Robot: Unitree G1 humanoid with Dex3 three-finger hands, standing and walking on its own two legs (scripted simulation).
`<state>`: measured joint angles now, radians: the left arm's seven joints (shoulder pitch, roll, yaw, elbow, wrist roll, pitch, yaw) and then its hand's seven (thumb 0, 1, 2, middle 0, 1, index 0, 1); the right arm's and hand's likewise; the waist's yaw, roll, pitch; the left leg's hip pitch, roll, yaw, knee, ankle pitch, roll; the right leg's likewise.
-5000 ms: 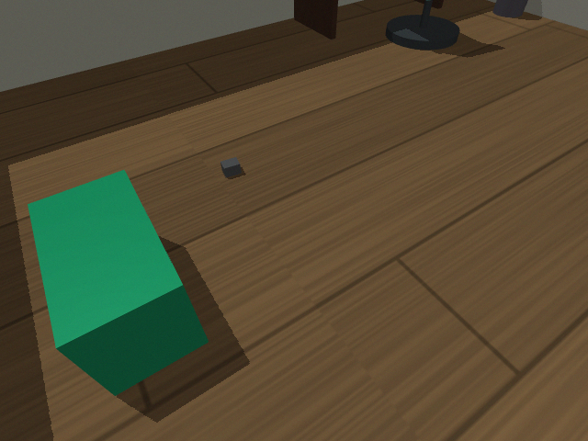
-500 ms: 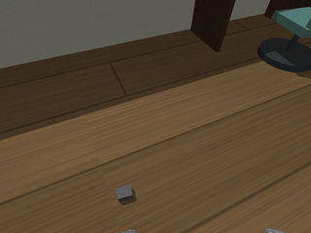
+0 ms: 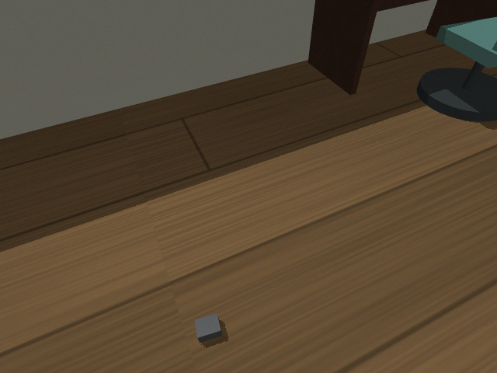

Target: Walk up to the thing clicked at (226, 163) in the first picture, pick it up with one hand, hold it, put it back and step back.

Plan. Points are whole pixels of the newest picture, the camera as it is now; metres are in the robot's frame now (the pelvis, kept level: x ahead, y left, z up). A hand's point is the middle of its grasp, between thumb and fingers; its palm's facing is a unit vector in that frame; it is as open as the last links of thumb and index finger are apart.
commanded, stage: walk up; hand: left
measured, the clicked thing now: (208, 327) +0.43 +0.21 -0.75
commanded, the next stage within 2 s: stand in 1.12 s
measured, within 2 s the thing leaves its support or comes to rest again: neither
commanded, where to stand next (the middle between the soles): +0.09 +0.01 m, yaw -1 degrees
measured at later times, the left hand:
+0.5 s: hand out of the picture +0.12 +0.26 -0.15, palm faces -0.05 -0.94 -0.35, open 7.4 cm
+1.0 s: hand out of the picture +0.11 +0.26 -0.15, palm faces -0.05 -0.94 -0.35, open 7.4 cm
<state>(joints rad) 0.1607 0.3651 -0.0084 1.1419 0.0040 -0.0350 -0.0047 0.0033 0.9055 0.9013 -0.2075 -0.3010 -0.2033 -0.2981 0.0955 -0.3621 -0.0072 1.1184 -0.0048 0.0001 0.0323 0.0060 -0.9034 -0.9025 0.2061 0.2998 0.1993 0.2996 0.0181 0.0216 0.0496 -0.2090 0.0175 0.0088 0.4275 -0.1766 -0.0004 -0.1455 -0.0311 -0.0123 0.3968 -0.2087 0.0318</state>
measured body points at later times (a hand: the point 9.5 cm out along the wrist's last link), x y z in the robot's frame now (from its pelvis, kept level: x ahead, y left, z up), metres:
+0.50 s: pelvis +0.02 +0.00 +0.00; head +0.02 +0.00 +0.45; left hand +0.12 +0.30 -0.13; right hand +0.09 -0.30 -0.13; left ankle +0.04 +0.12 -0.74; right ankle +0.01 -0.14 -0.74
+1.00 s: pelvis +0.03 +0.01 +0.00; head +0.03 +0.01 +0.45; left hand +0.12 +0.30 -0.13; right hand +0.10 -0.30 -0.13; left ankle +0.04 +0.12 -0.74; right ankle +0.01 -0.14 -0.74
